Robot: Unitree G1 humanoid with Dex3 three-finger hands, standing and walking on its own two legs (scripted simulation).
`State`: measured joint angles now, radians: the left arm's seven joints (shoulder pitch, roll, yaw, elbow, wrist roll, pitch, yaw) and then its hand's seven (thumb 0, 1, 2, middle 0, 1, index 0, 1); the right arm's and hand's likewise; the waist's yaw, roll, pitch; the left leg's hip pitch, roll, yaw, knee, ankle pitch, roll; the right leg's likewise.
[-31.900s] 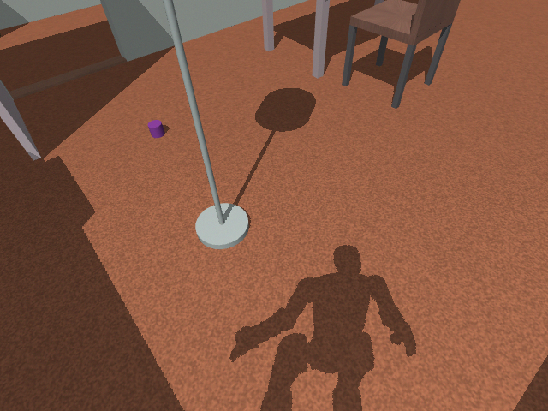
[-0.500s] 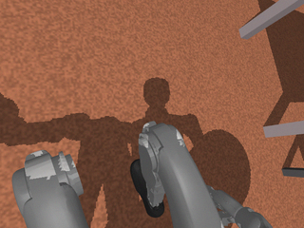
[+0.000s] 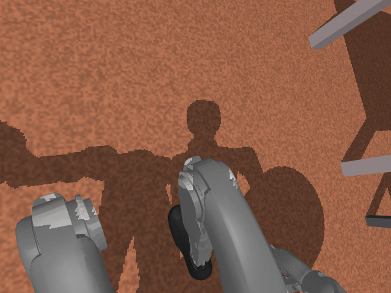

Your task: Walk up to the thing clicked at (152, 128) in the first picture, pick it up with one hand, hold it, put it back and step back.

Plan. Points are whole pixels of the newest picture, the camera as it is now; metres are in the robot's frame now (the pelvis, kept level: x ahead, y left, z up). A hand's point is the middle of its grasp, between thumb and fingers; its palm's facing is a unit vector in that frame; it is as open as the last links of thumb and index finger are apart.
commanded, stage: close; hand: left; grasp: from above
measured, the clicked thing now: out of the picture +0.40 +0.37 -0.26
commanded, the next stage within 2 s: settle in 0.18 s
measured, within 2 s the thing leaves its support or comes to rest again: leaves its support in 0.66 s
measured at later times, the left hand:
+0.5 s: hand out of the picture +0.39 +0.36 -0.23, palm faces -0.43 -0.19 -0.88, open 10.8 cm
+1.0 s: hand out of the picture +0.38 +0.37 -0.15, palm faces -0.44 -0.14 -0.89, open 10.7 cm
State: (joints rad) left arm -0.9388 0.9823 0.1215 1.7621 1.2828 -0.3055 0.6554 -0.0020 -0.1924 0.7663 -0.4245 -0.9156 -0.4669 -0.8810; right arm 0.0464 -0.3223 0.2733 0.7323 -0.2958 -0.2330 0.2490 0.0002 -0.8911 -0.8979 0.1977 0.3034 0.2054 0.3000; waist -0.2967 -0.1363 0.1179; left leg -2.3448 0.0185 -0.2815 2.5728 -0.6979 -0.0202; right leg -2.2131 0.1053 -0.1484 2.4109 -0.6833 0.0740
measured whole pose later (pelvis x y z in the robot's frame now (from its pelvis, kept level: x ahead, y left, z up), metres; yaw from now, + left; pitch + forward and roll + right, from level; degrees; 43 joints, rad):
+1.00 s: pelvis +0.00 +0.00 +0.03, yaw +4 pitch +32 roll -11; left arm -0.81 0.77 0.09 1.33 1.19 -0.19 0.37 0.00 -0.14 0.76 -0.50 -0.84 -0.55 -0.83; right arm 0.08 -0.30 0.09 0.74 -0.15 -0.11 0.23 0.00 -0.91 -0.90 0.20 0.30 0.20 0.30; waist -0.18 -0.02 -0.04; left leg -2.34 0.01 -0.19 2.44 -0.67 -0.01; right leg -2.22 0.06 -0.09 2.34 -0.70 0.06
